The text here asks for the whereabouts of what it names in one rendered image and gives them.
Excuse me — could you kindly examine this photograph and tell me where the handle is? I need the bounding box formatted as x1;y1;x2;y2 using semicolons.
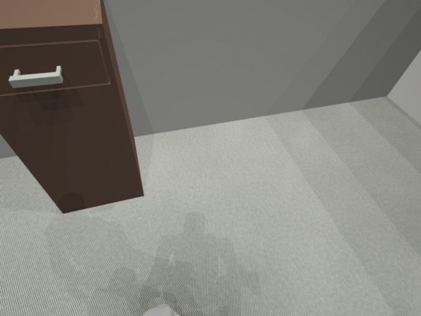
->
9;66;63;88

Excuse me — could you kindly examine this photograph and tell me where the cabinet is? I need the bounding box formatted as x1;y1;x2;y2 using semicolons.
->
0;0;144;214

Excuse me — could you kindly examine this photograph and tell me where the drawer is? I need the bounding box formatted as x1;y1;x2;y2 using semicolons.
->
0;39;109;95

